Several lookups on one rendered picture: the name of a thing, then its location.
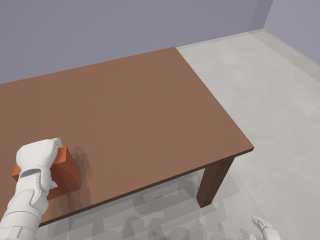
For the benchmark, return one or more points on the robot left hand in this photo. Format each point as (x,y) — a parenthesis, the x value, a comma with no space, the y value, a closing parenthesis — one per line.
(40,153)

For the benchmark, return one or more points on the robot right hand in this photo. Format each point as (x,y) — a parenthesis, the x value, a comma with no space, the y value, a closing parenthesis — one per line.
(265,228)

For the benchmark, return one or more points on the robot left forearm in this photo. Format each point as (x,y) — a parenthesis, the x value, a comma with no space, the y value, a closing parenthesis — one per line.
(24,211)

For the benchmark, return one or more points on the sponge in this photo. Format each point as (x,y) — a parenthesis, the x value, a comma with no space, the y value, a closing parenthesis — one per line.
(64,173)

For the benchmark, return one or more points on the table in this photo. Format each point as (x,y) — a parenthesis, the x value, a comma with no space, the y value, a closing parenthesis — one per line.
(130,124)

